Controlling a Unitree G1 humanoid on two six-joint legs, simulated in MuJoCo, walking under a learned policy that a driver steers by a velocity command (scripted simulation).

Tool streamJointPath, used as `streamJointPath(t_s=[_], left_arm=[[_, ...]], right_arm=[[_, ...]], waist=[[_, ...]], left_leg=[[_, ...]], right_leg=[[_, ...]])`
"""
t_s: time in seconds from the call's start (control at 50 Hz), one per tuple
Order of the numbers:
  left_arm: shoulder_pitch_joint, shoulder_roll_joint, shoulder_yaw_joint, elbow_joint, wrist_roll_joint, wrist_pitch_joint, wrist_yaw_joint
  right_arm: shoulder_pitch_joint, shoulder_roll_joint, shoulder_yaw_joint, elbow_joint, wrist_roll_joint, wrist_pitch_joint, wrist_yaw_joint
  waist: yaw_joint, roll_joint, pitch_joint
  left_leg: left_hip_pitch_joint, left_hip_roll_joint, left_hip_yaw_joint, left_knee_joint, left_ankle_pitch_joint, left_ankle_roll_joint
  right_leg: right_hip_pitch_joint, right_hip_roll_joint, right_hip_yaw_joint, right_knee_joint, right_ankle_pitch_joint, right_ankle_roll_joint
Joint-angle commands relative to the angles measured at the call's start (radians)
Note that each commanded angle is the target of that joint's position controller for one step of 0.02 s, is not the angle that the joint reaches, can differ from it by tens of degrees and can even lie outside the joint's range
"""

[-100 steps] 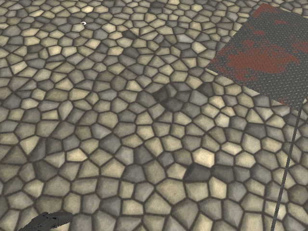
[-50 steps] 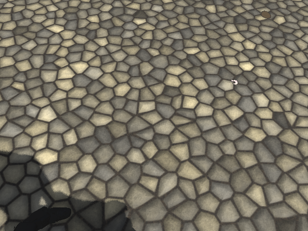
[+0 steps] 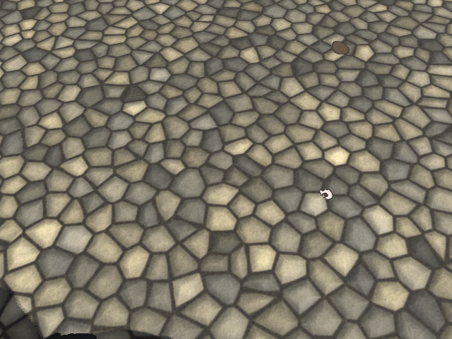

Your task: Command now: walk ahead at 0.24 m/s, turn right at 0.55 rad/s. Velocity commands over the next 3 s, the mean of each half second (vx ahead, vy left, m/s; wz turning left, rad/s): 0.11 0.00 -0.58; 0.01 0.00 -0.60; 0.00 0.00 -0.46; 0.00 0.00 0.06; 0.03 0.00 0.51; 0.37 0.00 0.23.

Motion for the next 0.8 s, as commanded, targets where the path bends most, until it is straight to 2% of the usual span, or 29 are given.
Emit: streamJointPath(t_s=[0.02, 0.04, 0.06, 0.08, 0.1, 0.12, 0.14, 0.16, 0.18, 0.2, 0.22, 0.24, 0.26, 0.3, 0.38, 0.46, 0.5, 0.52, 0.54, 0.56, 0.58, 0.6, 0.62, 0.64, 0.68, 0.7, 0.74, 0.8], left_arm=[[0.095, 0.118, 0.048, -0.061, 0.008, 0.001, -0.011], [0.213, 0.162, 0.074, -0.031, 0.009, 0.001, -0.002], [0.294, 0.243, 0.1, -0.021, 0.008, 0.007, 0.023], [0.238, 0.329, 0.099, -0.056, 0.018, 0.013, 0.042], [0.226, 0.302, 0.086, -0.111, 0.023, 0.003, 0.029], [0.191, 0.242, 0.078, -0.112, 0.018, -0.002, 0.019], [0.132, 0.202, 0.068, -0.105, -0.004, -0.003, 0.022], [0.088, 0.166, 0.057, -0.108, -0.012, 0.002, 0.031], [0.057, 0.154, 0.051, -0.116, -0.002, 0.009, 0.039], [0.041, 0.161, 0.053, -0.125, 0.013, 0.013, 0.044], [0.039, 0.168, 0.056, -0.126, 0.022, 0.013, 0.048], [0.047, 0.175, 0.06, -0.123, 0.022, 0.013, 0.054], [0.057, 0.182, 0.063, -0.12, 0.018, 0.015, 0.06], [0.061, 0.19, 0.067, -0.119, 0.007, 0.025, 0.073], [0.049, 0.185, 0.067, -0.126, 0.005, 0.045, 0.083], [0.066, 0.178, 0.067, -0.125, 0.002, 0.057, 0.077], [0.047, 0.168, 0.063, -0.13, -0.01, 0.065, 0.079], [0.07, 0.142, 0.056, -0.129, -0.013, 0.067, 0.081], [0.127, 0.096, 0.045, -0.14, -0.01, 0.065, 0.077], [0.101, 0.157, 0.063, -0.15, -0.008, 0.053, 0.076], [0.123, 0.219, 0.085, -0.13, 0.0, 0.049, 0.073], [0.138, 0.219, 0.091, -0.104, -0.007, 0.057, 0.074], [0.153, 0.194, 0.088, -0.087, -0.006, 0.069, 0.079], [0.155, 0.167, 0.08, -0.085, -0.007, 0.079, 0.078], [0.115, 0.126, 0.066, -0.105, -0.018, 0.083, 0.073], [0.081, 0.114, 0.06, -0.12, -0.021, 0.081, 0.071], [0.042, 0.101, 0.051, -0.142, -0.018, 0.079, 0.065], [0.033, 0.092, 0.042, -0.157, -0.012, 0.078, 0.052]], right_arm=[[-0.094, -0.204, -0.052, -0.079, 0.031, 0.007, -0.014], [-0.098, -0.184, -0.046, -0.083, 0.032, 0.014, -0.015], [-0.04, -0.146, -0.03, -0.089, 0.001, 0.011, -0.011], [0.067, -0.034, 0.006, -0.113, -0.065, 0.006, 0.002], [0.099, -0.095, 0.009, -0.107, -0.039, -0.002, 0.014], [-0.023, -0.155, -0.007, -0.129, 0.006, 0.001, 0.015], [-0.081, -0.148, -0.006, -0.141, 0.004, 0.009, 0.003], [-0.102, -0.143, -0.006, -0.132, -0.011, 0.022, -0.013], [-0.096, -0.149, -0.01, -0.132, -0.017, 0.036, -0.02], [-0.083, -0.145, -0.011, -0.131, -0.024, 0.044, -0.021], [-0.07, -0.127, -0.007, -0.127, -0.028, 0.046, -0.021], [-0.067, -0.112, -0.002, -0.125, -0.031, 0.046, -0.024], [-0.076, -0.102, 0.002, -0.126, -0.031, 0.047, -0.026], [-0.103, -0.094, 0.006, -0.132, -0.028, 0.053, -0.026], [-0.163, -0.095, 0.006, -0.151, -0.019, 0.059, -0.02], [-0.176, -0.103, 0.001, -0.163, -0.012, 0.037, -0.006], [-0.122, -0.105, -0.007, -0.148, -0.011, 0.027, 0.002], [-0.096, -0.145, -0.02, -0.144, -0.021, 0.026, 0.001], [-0.128, -0.24, -0.04, -0.157, -0.043, 0.036, -0.006], [-0.122, -0.223, -0.041, -0.157, -0.069, 0.041, -0.003], [-0.16, -0.173, -0.027, -0.179, -0.061, 0.04, -0.007], [-0.194, -0.134, -0.018, -0.188, -0.046, 0.042, -0.012], [-0.214, -0.116, -0.013, -0.194, -0.031, 0.045, -0.016], [-0.214, -0.107, -0.008, -0.194, -0.022, 0.048, -0.019], [-0.192, -0.113, -0.009, -0.189, -0.027, 0.06, -0.025], [-0.172, -0.121, -0.013, -0.185, -0.031, 0.066, -0.028], [-0.146, -0.145, -0.023, -0.178, -0.032, 0.075, -0.03], [-0.161, -0.185, -0.039, -0.178, -0.023, 0.081, -0.02]], waist=[[0.115, 0.124, -0.083], [0.176, 0.089, -0.145], [0.199, -0.051, -0.212], [0.073, -0.29, -0.303], [0.119, -0.162, -0.54], [0.15, -0.053, -0.446], [0.125, 0.003, -0.303], [0.101, 0.025, -0.218], [0.071, -0.007, -0.179], [0.054, -0.026, -0.17], [0.046, -0.034, -0.178], [0.046, -0.036, -0.191], [0.051, -0.034, -0.203], [0.06, -0.04, -0.222], [0.081, -0.085, -0.179], [0.096, -0.122, -0.167], [0.057, -0.12, -0.165], [0.057, -0.07, -0.173], [0.121, 0.19, -0.168], [0.092, 0.33, -0.134], [0.1, 0.236, -0.129], [0.111, 0.18, -0.118], [0.114, 0.162, -0.107], [0.105, 0.165, -0.095], [0.083, 0.188, -0.081], [0.062, 0.204, -0.085], [0.037, 0.224, -0.109], [0.031, 0.241, -0.13]], left_leg=[[-0.034, 0.251, -0.054, 0.177, 0.861, 0.114], [-0.073, 0.207, -0.031, 0.359, 0.83, 0.08], [-0.259, 0.139, -0.017, 0.638, 0.507, 0.01], [-0.6, -0.026, -0.083, 1.003, -0.396, -0.064], [-0.645, -0.045, -0.315, 1.155, -0.431, -0.067], [-0.715, -0.013, -0.33, 1.142, -0.306, -0.047], [-0.743, 0.028, -0.32, 1.051, -0.212, -0.035], [-0.714, 0.057, -0.322, 0.975, -0.158, -0.038], [-0.643, 0.063, -0.322, 0.915, -0.124, -0.038], [-0.583, 0.049, -0.31, 0.876, -0.098, -0.041], [-0.55, 0.036, -0.3, 0.826, -0.085, -0.046], [-0.536, 0.026, -0.299, 0.777, -0.075, -0.054], [-0.533, 0.018, -0.303, 0.731, -0.062, -0.062], [-0.527, 0.01, -0.319, 0.661, -0.014, -0.072], [-0.496, -0.012, -0.336, 0.528, 0.038, -0.071], [-0.433, -0.034, -0.338, 0.367, 0.003, -0.045], [-0.315, -0.032, -0.316, 0.157, 0.11, -0.016], [-0.211, 0.059, -0.369, 0.076, 0.182, 0.018], [-0.124, 0.279, -0.585, 0.042, 0.325, 0.133], [-0.165, 0.394, -0.747, -0.001, 0.441, 0.271], [-0.177, 0.394, -0.693, 0.02, 0.462, 0.281], [-0.184, 0.33, -0.591, 0.041, 0.455, 0.238], [-0.17, 0.28, -0.516, 0.057, 0.439, 0.205], [-0.163, 0.265, -0.473, 0.06, 0.461, 0.202], [-0.149, 0.229, -0.389, 0.044, 0.468, 0.207], [-0.112, 0.233, -0.374, 0.043, 0.473, 0.215], [-0.064, 0.257, -0.356, 0.049, 0.491, 0.229], [-0.098, 0.284, -0.309, 0.052, 0.514, 0.232]], right_leg=[[0.202, 0.076, -0.064, -0.055, -0.074, -0.053], [0.361, 0.12, -0.076, -0.129, 0.0, -0.085], [0.59, 0.028, 0.07, -0.154, 0.375, -0.137], [0.851, -0.214, 0.447, -0.064, 0.84, -0.312], [0.917, -0.322, 0.675, -0.162, 0.661, -0.444], [0.827, -0.265, 0.598, -0.244, 0.376, -0.408], [0.689, -0.202, 0.501, -0.27, 0.202, -0.332], [0.556, -0.159, 0.44, -0.294, 0.13, -0.286], [0.437, -0.127, 0.394, -0.313, 0.123, -0.264], [0.362, -0.103, 0.367, -0.325, 0.147, -0.256], [0.332, -0.089, 0.345, -0.323, 0.198, -0.254], [0.325, -0.081, 0.332, -0.317, 0.241, -0.255], [0.331, -0.078, 0.334, -0.31, 0.25, -0.254], [0.337, -0.07, 0.353, -0.307, 0.147, -0.241], [0.299, -0.038, 0.413, -0.325, -0.147, -0.205], [0.353, -0.039, 0.497, -0.28, -0.106, -0.191], [0.344, -0.005, 0.504, -0.225, -0.07, -0.155], [0.284, 0.042, 0.465, -0.157, -0.165, -0.11], [0.128, 0.175, 0.287, 0.035, -0.446, -0.041], [0.009, 0.232, 0.164, 0.266, -0.606, 0.013], [0.002, 0.176, 0.176, 0.426, -0.558, 0.042], [0.004, 0.164, 0.162, 0.487, -0.501, 0.061], [-0.011, 0.154, 0.148, 0.536, -0.455, 0.081], [-0.028, 0.146, 0.137, 0.577, -0.423, 0.097], [-0.027, 0.128, 0.076, 0.521, -0.379, 0.116], [-0.036, 0.115, 0.058, 0.468, -0.37, 0.123], [-0.003, 0.085, 0.04, 0.362, -0.378, 0.13], [0.13, 0.062, -0.008, 0.205, -0.387, 0.111]])
Next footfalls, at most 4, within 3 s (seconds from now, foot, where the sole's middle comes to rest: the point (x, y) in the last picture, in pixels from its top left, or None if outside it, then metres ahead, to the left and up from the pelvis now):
0.06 right None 0.20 -0.11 -0.77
0.52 left None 0.24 0.10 -0.77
0.94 right None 0.09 -0.13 -0.77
1.38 left None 0.25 0.04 -0.77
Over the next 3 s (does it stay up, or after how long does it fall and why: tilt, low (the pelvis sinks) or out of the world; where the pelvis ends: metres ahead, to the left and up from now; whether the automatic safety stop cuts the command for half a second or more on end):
stays up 0.30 -0.04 -0.01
